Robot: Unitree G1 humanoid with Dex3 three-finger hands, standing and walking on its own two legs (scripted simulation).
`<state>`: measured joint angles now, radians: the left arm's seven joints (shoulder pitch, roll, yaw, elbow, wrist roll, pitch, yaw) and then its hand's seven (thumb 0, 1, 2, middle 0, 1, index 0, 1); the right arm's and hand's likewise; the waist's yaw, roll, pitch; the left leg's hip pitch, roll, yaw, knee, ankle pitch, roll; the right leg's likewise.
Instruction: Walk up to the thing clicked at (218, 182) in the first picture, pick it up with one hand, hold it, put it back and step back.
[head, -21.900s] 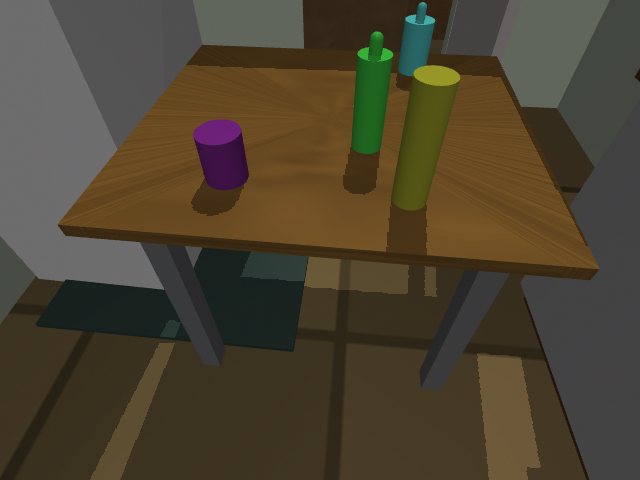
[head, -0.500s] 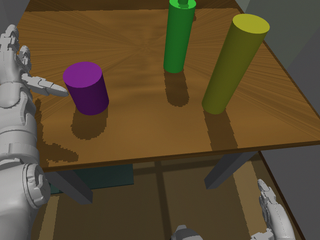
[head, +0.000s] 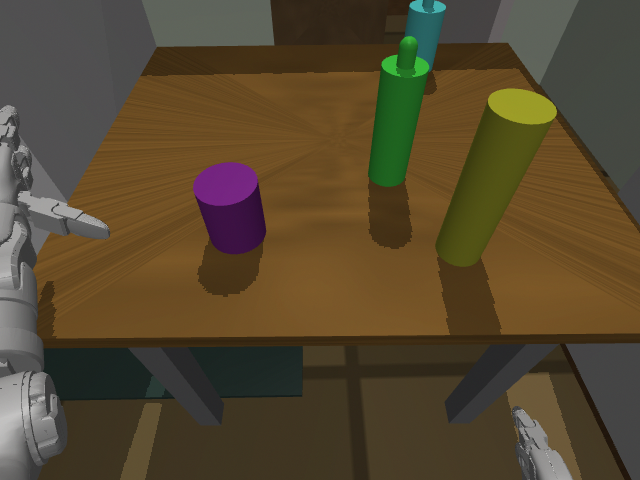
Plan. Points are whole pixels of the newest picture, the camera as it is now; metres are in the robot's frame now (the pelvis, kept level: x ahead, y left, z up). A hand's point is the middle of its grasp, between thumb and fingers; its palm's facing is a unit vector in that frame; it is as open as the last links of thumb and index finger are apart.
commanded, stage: sink last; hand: left
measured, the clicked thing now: (230, 201) +0.52 +0.13 +0.04
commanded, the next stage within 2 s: home in 0.82 s
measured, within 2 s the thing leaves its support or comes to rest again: neither
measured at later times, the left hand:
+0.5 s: hand (36, 400) +0.20 +0.24 +0.14, palm faces +0.35 -0.85 -0.39, open 17.5 cm
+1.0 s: hand out of the picture +0.16 +0.24 +0.16, palm faces +0.37 -0.81 -0.45, open 17.5 cm
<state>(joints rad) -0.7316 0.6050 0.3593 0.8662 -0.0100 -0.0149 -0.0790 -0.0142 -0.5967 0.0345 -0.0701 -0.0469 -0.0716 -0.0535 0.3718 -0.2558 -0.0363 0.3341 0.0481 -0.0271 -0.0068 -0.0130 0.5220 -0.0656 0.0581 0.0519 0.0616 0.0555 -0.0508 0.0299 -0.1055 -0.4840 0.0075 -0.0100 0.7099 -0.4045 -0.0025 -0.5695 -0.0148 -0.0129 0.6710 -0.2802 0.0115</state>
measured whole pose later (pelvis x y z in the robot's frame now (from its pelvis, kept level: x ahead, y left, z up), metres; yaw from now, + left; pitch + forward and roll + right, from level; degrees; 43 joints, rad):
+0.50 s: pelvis +0.00 -0.01 +0.01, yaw +2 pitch +2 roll +0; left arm 0.42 0.34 0.29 -0.32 -0.08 -0.08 0.04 -0.01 -0.57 0.02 -0.08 -0.06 -0.08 -0.05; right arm 0.33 -0.22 -0.13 0.45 0.04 0.00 -0.06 -0.01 0.49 -0.07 0.06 0.05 0.06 0.05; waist 0.05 0.05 -0.04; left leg -0.29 0.00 -0.04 0.63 -0.38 -0.01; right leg -0.38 -0.03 -0.04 0.63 -0.29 0.00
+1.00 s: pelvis -0.02 -0.01 +0.01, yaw +2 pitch -2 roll +0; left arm 0.51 0.36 0.34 -0.35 -0.07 -0.26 0.03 -0.01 -0.55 0.05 -0.07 -0.06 -0.07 -0.06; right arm 0.35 -0.23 -0.16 0.46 0.03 -0.14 -0.06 -0.01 0.48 -0.08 0.07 0.07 0.07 0.07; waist 0.04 0.05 0.02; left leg -0.21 0.00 -0.04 0.56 -0.33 -0.01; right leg -0.30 -0.03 -0.04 0.57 -0.24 0.00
